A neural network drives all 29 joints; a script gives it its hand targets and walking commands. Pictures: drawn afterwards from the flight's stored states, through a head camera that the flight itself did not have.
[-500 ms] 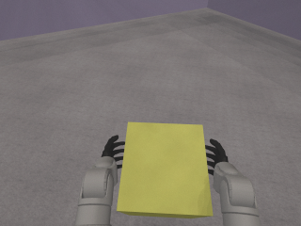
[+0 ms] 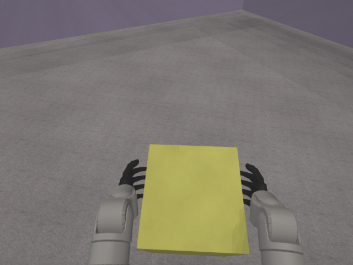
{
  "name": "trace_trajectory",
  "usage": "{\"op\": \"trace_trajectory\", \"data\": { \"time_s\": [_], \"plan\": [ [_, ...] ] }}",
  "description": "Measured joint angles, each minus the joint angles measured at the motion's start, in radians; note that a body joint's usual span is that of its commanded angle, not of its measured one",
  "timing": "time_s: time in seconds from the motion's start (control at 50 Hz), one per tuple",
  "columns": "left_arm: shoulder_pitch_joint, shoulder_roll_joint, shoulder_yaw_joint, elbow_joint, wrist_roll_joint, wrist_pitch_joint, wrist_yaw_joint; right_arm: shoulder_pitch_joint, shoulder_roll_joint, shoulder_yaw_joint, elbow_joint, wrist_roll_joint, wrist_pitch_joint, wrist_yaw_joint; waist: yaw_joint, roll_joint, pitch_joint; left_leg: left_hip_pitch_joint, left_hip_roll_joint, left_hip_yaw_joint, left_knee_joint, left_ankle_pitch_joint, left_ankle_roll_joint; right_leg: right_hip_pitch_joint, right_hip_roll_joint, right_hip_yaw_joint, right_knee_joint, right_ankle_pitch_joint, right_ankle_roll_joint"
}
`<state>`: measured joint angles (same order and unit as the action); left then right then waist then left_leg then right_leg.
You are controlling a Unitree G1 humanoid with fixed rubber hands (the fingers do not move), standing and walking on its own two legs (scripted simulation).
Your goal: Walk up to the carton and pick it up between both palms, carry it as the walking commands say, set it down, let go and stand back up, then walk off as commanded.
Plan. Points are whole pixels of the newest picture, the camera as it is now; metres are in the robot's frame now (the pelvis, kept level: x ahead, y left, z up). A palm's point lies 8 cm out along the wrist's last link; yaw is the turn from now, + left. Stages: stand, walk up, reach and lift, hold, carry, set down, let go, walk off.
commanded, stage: carry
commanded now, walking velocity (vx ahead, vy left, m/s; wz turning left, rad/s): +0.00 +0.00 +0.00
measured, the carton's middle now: (190, 205) +0.30 +0.00 -0.03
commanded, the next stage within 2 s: none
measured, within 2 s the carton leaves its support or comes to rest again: neither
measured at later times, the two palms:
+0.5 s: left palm (143, 184) +0.29 +0.10 +0.08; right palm (281, 201) +0.26 -0.19 +0.08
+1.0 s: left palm (250, 195) +0.28 -0.13 +0.06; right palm out of the picture +0.16 -0.39 +0.07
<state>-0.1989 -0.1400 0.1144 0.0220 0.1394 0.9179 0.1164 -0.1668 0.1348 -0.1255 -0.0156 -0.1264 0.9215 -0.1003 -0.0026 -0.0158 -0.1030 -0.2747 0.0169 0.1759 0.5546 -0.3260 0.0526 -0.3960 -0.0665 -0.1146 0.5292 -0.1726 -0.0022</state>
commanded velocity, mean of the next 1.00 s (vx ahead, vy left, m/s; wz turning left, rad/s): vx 0.00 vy -0.16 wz -0.49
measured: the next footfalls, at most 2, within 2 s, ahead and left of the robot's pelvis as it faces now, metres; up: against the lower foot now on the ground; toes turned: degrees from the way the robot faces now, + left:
right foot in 0.64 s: +0.06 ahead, -0.22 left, +0.00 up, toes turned -19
left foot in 1.08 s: +0.00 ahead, -0.04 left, +0.00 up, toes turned -17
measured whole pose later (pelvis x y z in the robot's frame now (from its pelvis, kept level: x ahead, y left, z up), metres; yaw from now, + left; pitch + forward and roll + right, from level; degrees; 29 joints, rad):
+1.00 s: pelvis -0.05 -0.15 -0.01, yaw -22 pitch +7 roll +1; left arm -0.24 -0.15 0.11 -0.33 0.10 1.18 0.14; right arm -0.21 0.14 -0.11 -0.37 -0.04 1.18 -0.19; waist -0.03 -0.05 -0.01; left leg -0.52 0.07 0.09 0.90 -0.48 -0.10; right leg -0.52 0.12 -0.03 0.49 -0.09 -0.14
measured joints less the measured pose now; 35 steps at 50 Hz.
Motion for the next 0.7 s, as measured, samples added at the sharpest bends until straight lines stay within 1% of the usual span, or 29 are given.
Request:
{"op": "trace_trajectory", "data": {
  "time_s": [0.22, 0.26, 0.28, 0.3, 0.34, 0.36, 0.4, 0.42, 0.46, 0.5, 0.56, 0.6, 0.64, 0.66, 0.68, 0.7],
  "plan": [
    [0.002, 0.000, 0.000, 0.011, 0.002, -0.009, -0.001, 0.001, 0.000, 0.000, 0.010, -0.002, -0.008, 0.002, 0.000, 0.000, -0.002, 0.001, 0.000, 0.001, 0.000, 0.001, 0.000, 0.001, 0.000, 0.001, -0.001, 0.002, 0.000],
    [0.007, 0.001, -0.002, -0.003, -0.005, -0.004, 0.003, 0.005, -0.001, 0.003, -0.001, 0.004, -0.003, -0.004, 0.001, -0.001, 0.000, 0.000, 0.001, 0.002, 0.000, 0.001, 0.000, 0.000, 0.000, 0.003, 0.000, 0.002, 0.000],
    [0.018, 0.003, -0.009, -0.043, -0.023, 0.015, 0.014, 0.016, -0.002, 0.012, -0.039, 0.021, 0.015, -0.017, 0.003, -0.002, 0.004, -0.002, 0.001, 0.005, 0.002, 0.000, -0.001, -0.005, 0.001, 0.005, 0.003, 0.002, 0.000],
    [0.035, 0.005, -0.019, -0.113, -0.048, 0.047, 0.027, 0.031, -0.004, 0.027, -0.104, 0.045, 0.044, -0.039, 0.006, -0.005, 0.013, -0.006, 0.003, 0.009, 0.006, -0.002, -0.001, -0.013, 0.001, 0.009, 0.010, 0.000, 0.000],
    [0.057, 0.008, -0.024, -0.247, -0.077, 0.108, 0.038, 0.047, -0.005, 0.051, -0.224, 0.075, 0.100, -0.053, 0.012, -0.013, 0.029, -0.019, 0.008, 0.024, 0.024, -0.010, -0.003, -0.041, 0.003, 0.019, 0.050, -0.014, -0.001],
    [0.059, 0.008, -0.020, -0.288, -0.081, 0.133, 0.038, 0.043, -0.005, 0.057, -0.255, 0.080, 0.122, -0.054, 0.015, -0.012, 0.029, -0.028, 0.016, 0.032, 0.036, -0.017, -0.004, -0.060, 0.006, 0.018, 0.095, -0.071, 0.000],
    [0.054, 0.008, -0.007, -0.322, -0.077, 0.179, 0.033, 0.030, -0.003, 0.065, -0.275, 0.074, 0.164, -0.050, 0.024, 0.004, 0.016, -0.042, 0.046, 0.047, 0.053, -0.030, -0.010, -0.104, 0.016, 0.013, 0.208, -0.196, 0.002],
    [0.048, 0.007, -0.001, -0.324, -0.073, 0.200, 0.030, 0.026, -0.002, 0.068, -0.275, 0.067, 0.184, -0.048, 0.026, 0.014, 0.009, -0.046, 0.063, 0.053, 0.055, -0.033, -0.019, -0.122, 0.019, 0.013, 0.257, -0.233, 0.002],
    [0.032, 0.005, 0.007, -0.314, -0.066, 0.236, 0.026, 0.021, -0.002, 0.071, -0.273, 0.052, 0.219, -0.047, 0.029, 0.031, 0.002, -0.050, 0.097, 0.060, 0.055, -0.033, -0.035, -0.143, 0.022, 0.017, 0.314, -0.261, 0.001],
    [0.016, 0.003, 0.013, -0.306, -0.061, 0.261, 0.022, 0.016, -0.001, 0.073, -0.275, 0.040, 0.246, -0.048, 0.031, 0.036, 0.006, -0.051, 0.130, 0.069, 0.057, -0.033, -0.051, -0.153, 0.019, 0.022, 0.325, -0.256, 0.002],
    [-0.005, 0.000, 0.023, -0.308, -0.060, 0.280, 0.022, 0.000, 0.001, 0.069, -0.286, 0.033, 0.274, -0.051, 0.032, 0.028, 0.029, -0.051, 0.179, 0.088, 0.073, -0.037, -0.084, -0.152, 0.015, 0.019, 0.287, -0.230, 0.002],
    [-0.015, -0.002, 0.027, -0.316, -0.063, 0.284, 0.022, -0.015, 0.003, 0.064, -0.297, 0.032, 0.285, -0.053, 0.029, 0.020, 0.044, -0.053, 0.211, 0.100, 0.092, -0.044, -0.111, -0.134, 0.016, 0.010, 0.228, -0.204, -0.001],
    [-0.027, -0.004, 0.025, -0.324, -0.065, 0.286, 0.027, -0.027, 0.005, 0.055, -0.310, 0.030, 0.290, -0.054, 0.024, 0.018, 0.055, -0.061, 0.244, 0.105, 0.129, -0.060, -0.141, -0.089, 0.024, -0.005, 0.123, -0.146, -0.007],
    [-0.036, -0.006, 0.019, -0.321, -0.065, 0.282, 0.032, -0.033, 0.005, 0.046, -0.314, 0.027, 0.289, -0.054, 0.022, 0.032, 0.062, -0.073, 0.270, 0.093, 0.164, -0.072, -0.156, -0.074, 0.040, -0.018, 0.084, -0.058, -0.011],
    [-0.046, -0.009, 0.008, -0.309, -0.065, 0.274, 0.037, -0.037, 0.005, 0.027, -0.318, 0.027, 0.285, -0.049, 0.019, 0.057, 0.073, -0.097, 0.291, 0.054, 0.216, -0.072, -0.159, -0.073, 0.064, -0.033, 0.088, -0.031, -0.024],
    [-0.057, -0.012, -0.001, -0.299, -0.063, 0.268, 0.043, -0.038, 0.005, 0.011, -0.320, 0.029, 0.280, -0.045, 0.019, 0.060, 0.081, -0.133, 0.276, 0.008, 0.301, -0.148, -0.166, -0.084, 0.073, -0.032, 0.105, -0.038, -0.039]
  ]
}}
